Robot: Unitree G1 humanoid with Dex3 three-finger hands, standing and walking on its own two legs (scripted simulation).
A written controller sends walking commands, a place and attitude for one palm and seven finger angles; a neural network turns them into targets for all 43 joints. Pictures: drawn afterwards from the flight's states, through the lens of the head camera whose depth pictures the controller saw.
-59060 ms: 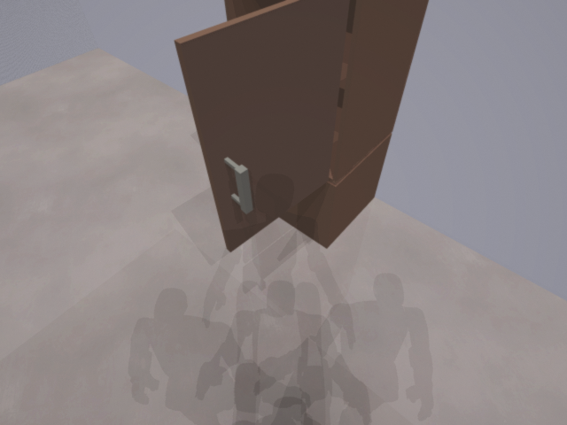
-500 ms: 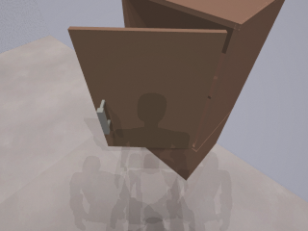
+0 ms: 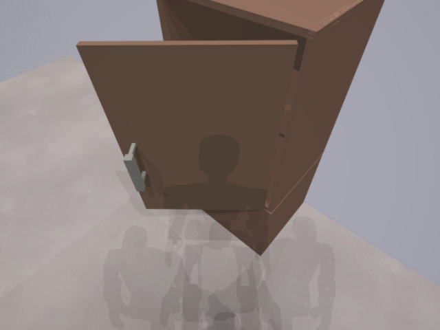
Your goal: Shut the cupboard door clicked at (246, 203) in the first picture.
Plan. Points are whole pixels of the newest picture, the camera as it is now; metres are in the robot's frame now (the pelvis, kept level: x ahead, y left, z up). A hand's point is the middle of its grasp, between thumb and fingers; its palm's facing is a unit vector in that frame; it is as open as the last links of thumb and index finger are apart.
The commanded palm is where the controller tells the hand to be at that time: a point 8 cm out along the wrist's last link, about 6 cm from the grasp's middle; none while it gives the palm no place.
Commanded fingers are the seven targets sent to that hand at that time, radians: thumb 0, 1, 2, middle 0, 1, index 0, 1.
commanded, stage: shuffle to correct the standing spot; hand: left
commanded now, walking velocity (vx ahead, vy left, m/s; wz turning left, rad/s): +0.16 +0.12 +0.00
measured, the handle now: (137, 167) +0.52 +0.27 -0.08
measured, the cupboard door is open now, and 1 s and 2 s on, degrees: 40 40 40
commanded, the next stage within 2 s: come to a stop and stand still in 0.30 s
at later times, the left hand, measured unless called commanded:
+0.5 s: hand out of the picture +0.05 +0.22 -0.19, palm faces +0.05 -0.97 -0.22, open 7.4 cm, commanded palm none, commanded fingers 0.00 0.90 0.90 -0.20 -0.30 -0.20 -0.30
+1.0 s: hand out of the picture +0.12 +0.21 -0.17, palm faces +0.05 -0.97 -0.25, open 7.4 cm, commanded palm none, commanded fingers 0.00 0.90 0.90 -0.20 -0.30 -0.20 -0.30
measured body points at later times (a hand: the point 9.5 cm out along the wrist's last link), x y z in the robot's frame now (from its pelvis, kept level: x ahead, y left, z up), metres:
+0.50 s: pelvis +0.05 +0.03 -0.01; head +0.08 +0.03 +0.43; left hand +0.05 +0.27 -0.17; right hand +0.03 -0.18 -0.18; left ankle +0.00 +0.14 -0.74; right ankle +0.01 -0.10 -0.74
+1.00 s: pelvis +0.05 +0.03 -0.01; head +0.05 +0.01 +0.44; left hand +0.12 +0.26 -0.15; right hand +0.09 -0.21 -0.17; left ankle +0.01 +0.13 -0.74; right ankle +0.10 -0.07 -0.74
